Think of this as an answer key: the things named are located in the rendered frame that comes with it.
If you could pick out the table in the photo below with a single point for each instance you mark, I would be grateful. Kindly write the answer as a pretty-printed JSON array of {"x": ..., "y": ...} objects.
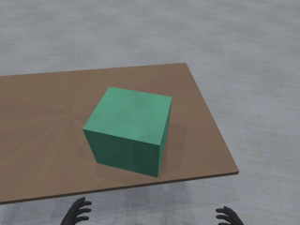
[{"x": 44, "y": 153}]

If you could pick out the carton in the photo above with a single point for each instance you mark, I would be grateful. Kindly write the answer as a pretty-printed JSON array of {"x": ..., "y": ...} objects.
[{"x": 128, "y": 130}]

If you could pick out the left robot hand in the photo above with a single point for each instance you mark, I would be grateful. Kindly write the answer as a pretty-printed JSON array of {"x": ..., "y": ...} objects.
[{"x": 71, "y": 216}]

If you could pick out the right robot hand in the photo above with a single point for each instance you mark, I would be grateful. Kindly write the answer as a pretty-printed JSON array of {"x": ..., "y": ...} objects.
[{"x": 231, "y": 216}]

